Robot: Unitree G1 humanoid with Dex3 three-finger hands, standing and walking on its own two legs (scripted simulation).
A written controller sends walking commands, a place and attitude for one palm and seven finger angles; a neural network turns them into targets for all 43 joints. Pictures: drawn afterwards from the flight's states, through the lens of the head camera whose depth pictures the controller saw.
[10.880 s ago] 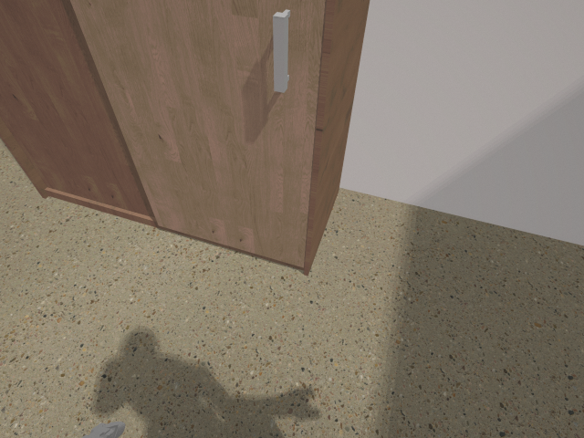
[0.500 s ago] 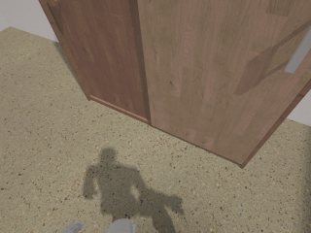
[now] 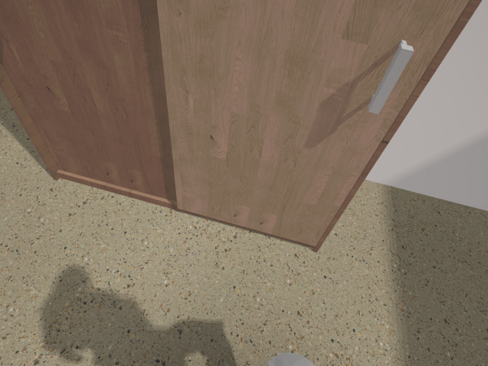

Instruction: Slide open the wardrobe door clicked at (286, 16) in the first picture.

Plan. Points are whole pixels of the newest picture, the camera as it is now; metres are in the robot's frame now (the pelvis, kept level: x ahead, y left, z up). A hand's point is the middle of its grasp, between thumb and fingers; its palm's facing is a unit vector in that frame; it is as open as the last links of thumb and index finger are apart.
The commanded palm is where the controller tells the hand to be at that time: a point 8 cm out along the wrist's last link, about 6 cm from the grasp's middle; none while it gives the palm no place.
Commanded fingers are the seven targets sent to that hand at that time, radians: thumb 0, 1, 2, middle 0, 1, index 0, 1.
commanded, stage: turn to face it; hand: right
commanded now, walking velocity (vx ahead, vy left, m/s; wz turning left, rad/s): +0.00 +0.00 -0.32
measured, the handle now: (388, 77) +0.74 -0.26 +0.14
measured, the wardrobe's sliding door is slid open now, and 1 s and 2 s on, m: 0.00 0.00 0.00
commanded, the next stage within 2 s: take the last steps up to it in 0.16 s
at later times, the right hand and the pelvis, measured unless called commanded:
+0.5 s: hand out of the picture -0.04 -0.24 -0.17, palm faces +0.20 +0.96 -0.21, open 7.4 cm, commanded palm none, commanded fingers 0.00 -0.90 -0.90 0.20 0.30 0.20 0.30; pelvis -0.01 -0.04 +0.00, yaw -8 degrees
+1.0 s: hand out of the picture +0.05 -0.16 -0.17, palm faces +0.25 +0.95 -0.16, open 7.4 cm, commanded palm none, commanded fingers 0.00 -0.90 -0.90 0.20 0.30 0.20 0.30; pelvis +0.11 -0.01 +0.01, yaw -11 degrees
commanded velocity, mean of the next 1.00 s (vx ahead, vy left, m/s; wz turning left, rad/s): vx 0.23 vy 0.01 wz -0.10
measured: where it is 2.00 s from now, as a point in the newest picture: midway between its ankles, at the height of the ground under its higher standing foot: (251, 357)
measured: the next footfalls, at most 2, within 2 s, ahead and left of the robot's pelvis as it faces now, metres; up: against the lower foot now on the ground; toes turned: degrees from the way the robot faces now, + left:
right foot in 0.28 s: -0.01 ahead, -0.15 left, +0.00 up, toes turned -10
left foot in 0.70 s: +0.13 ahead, +0.09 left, +0.00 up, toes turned -1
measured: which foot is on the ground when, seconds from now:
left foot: down 0.00-0.28, up 0.30-0.68, down 0.70-1.00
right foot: up 0.00-0.26, down 0.28-0.72, up 0.74-1.00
